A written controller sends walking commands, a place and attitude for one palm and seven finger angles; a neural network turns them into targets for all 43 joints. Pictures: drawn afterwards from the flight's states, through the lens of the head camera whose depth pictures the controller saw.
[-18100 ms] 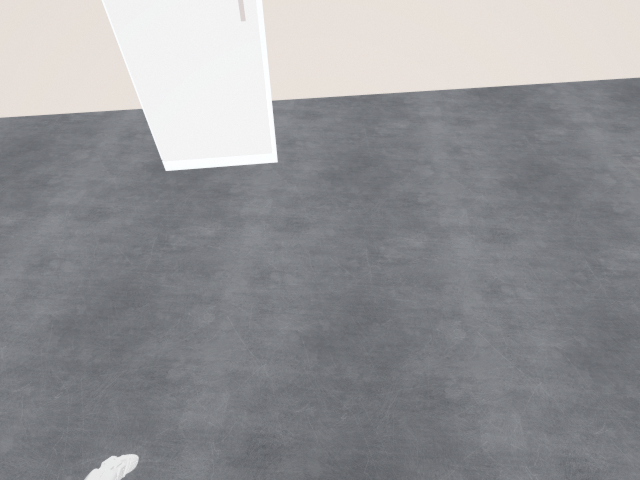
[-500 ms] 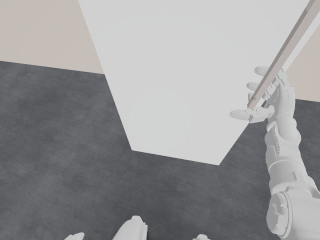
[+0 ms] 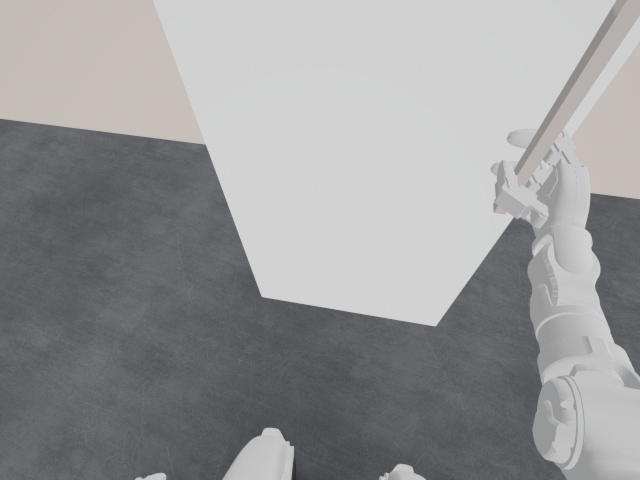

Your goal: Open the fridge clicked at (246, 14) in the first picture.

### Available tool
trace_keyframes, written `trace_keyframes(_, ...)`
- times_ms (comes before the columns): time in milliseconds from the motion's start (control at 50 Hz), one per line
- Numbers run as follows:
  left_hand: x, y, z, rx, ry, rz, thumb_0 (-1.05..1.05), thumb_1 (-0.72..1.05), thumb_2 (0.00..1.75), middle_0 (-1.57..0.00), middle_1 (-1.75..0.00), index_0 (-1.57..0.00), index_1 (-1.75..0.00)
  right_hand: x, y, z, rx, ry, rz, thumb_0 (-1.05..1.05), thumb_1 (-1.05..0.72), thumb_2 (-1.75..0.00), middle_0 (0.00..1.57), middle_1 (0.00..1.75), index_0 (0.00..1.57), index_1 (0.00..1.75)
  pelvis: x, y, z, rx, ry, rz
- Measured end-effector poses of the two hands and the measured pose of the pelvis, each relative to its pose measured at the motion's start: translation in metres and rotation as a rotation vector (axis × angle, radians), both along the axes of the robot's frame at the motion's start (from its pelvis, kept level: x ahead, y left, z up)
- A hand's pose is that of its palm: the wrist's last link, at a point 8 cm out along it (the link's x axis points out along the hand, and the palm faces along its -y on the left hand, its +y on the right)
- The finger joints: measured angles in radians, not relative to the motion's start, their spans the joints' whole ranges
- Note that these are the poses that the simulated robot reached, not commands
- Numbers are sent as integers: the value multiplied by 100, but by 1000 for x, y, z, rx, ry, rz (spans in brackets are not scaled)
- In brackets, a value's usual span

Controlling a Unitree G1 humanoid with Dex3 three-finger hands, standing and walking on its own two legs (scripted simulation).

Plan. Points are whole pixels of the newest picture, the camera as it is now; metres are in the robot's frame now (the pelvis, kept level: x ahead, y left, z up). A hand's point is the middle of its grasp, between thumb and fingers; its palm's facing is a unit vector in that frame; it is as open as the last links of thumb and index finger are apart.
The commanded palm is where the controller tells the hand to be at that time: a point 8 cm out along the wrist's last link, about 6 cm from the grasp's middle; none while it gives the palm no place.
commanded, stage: grip the handle and tug to test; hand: right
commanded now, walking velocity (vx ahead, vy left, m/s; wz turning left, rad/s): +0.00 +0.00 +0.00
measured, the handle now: (558, 102) +0.53 -0.19 +0.17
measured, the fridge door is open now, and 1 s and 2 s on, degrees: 0 5 34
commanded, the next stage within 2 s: pull the door a little, standing still in 0.74 s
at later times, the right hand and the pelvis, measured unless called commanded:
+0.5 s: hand (507, 189) +0.47 -0.16 +0.08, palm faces +0.07 +1.00 -0.01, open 5.6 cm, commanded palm +0.42 -0.20 +0.08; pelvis +0.01 +0.00 +0.01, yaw +1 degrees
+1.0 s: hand (507, 214) +0.43 -0.16 +0.08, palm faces +0.01 +1.00 +0.00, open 5.7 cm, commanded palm +0.39 -0.21 +0.08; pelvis +0.03 -0.01 +0.01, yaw +1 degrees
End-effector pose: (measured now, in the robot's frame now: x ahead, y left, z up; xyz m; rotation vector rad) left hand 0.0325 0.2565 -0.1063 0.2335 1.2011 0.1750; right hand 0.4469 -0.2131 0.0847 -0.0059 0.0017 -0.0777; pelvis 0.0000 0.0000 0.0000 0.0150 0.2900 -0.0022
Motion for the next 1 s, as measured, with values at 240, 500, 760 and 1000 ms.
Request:
trace_keyframes(240, 8, 1, 2, -3, -6, -4, 0, 90, 90, -21, -30, -20, -30, 0, 1, 0, -3, 0, -2, 1, -79, -84, 33, 132, 32, 133, 5, 2, 2, 0, -2, 0)
trace_keyframes(500, 20, 2, 7, -3, -43, 12, 0, 90, 90, -21, -30, -20, -30, -1, 1, 0, 0, 4, 12, 1, -80, -82, 31, 132, 31, 134, 12, 1, 6, 0, -5, 14)
trace_keyframes(760, 41, -5, 17, -19, -92, 40, 0, 90, 90, -21, -30, -20, -30, -11, 1, 0, 6, 2, 38, 1, -81, -82, 27, 133, 27, 133, 30, -5, 13, 2, -10, 37)
trace_keyframes(1000, 73, -17, 18, -28, -151, -16, 0, 90, 90, -21, -30, -20, -30, -35, 3, -1, 5, -8, 66, 1, -76, -84, 34, 136, 34, 135, 31, -9, 15, 4, -36, 17)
